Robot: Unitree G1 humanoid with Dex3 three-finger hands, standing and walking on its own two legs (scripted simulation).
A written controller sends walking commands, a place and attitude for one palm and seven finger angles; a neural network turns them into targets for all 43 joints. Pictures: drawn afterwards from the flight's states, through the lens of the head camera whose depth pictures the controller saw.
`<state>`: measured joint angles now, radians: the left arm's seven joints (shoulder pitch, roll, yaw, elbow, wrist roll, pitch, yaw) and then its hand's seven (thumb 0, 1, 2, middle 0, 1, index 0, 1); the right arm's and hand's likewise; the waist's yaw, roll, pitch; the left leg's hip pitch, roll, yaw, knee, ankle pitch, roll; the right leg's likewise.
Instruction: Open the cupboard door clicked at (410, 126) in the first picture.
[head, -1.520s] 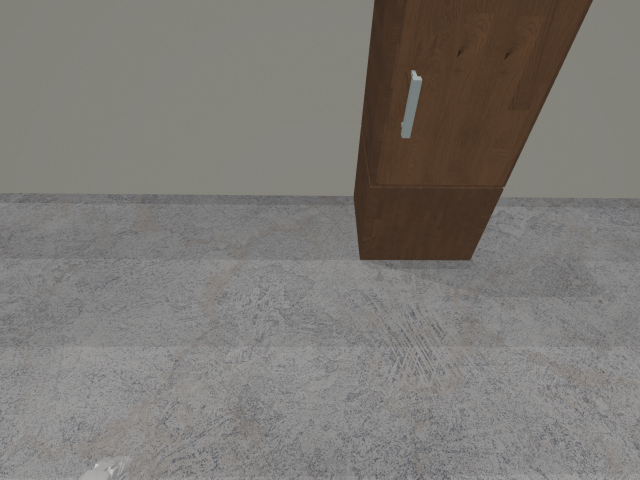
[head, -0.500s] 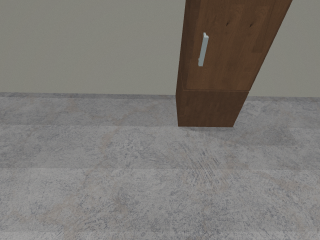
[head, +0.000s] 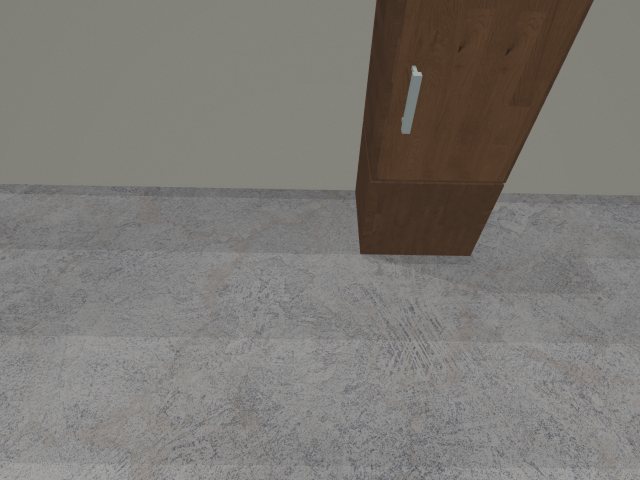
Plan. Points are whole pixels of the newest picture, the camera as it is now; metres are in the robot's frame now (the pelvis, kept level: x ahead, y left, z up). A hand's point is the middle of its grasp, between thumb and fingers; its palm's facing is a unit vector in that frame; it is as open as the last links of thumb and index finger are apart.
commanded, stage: walk to a spot facing it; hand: left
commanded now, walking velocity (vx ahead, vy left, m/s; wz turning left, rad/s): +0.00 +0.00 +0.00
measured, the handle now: (409, 100) +1.05 -0.18 -0.05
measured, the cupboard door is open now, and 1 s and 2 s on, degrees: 0 0 0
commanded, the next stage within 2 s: none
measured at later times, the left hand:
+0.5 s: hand out of the picture +0.06 +0.17 -0.18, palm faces -0.17 -0.95 -0.28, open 7.4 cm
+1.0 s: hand out of the picture +0.08 +0.19 -0.18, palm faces -0.37 -0.90 -0.24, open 7.4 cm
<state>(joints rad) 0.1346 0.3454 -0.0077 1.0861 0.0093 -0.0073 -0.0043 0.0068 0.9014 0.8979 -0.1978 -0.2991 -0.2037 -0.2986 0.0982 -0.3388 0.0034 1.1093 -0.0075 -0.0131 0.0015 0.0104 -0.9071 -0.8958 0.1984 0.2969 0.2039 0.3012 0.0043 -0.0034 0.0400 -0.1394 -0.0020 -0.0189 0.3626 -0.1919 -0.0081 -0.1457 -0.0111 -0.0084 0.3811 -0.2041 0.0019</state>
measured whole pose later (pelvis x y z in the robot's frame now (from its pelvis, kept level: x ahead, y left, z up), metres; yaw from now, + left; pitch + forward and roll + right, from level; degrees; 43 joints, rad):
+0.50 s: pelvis -0.03 -0.03 -0.03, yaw -12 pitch -2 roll +2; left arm 0.24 0.22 0.03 0.94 0.02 0.04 -0.02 0.01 0.90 0.90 -0.20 -0.30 -0.20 -0.30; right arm 0.15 -0.24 -0.05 0.98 -0.01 0.05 -0.02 0.01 -0.91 -0.90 0.20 0.30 0.20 0.30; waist 0.02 0.03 0.10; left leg -0.36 0.09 0.08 0.87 -0.46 -0.05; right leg -0.36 0.04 -0.02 0.74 -0.34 -0.06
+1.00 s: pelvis -0.06 +0.02 -0.01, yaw -27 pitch +2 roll +0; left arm 0.24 0.24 0.07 0.91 0.02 0.06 -0.01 0.01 0.90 0.90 -0.20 -0.30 -0.20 -0.30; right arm 0.11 -0.24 -0.05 0.90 0.00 0.03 -0.03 0.01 -0.91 -0.90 0.19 0.30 0.20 0.30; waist 0.05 -0.03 0.03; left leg -0.29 -0.02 -0.04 0.63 -0.39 -0.03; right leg -0.37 0.15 0.23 0.43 -0.07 -0.02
